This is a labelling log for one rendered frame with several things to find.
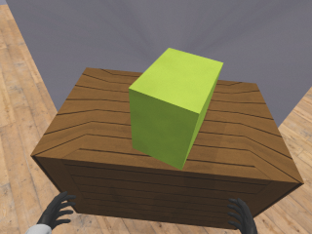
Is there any robot left hand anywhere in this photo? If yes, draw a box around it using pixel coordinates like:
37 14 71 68
36 191 76 230

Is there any robot right hand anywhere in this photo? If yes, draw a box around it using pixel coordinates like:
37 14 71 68
227 198 258 234

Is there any robot left forearm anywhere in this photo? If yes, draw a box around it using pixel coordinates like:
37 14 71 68
24 223 52 234

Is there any pedestal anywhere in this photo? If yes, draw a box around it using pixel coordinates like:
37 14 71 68
30 67 304 230

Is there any carton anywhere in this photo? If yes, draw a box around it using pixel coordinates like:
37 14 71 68
129 48 223 170

